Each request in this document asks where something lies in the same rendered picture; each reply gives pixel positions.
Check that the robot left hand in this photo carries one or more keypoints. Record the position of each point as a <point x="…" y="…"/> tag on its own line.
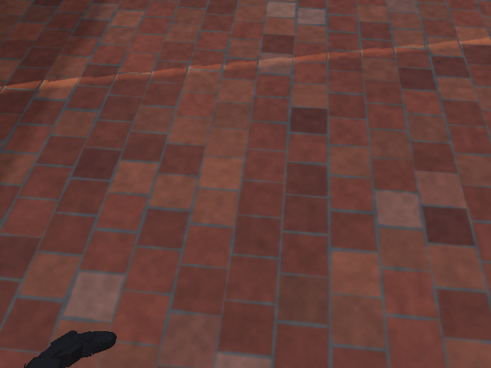
<point x="69" y="348"/>

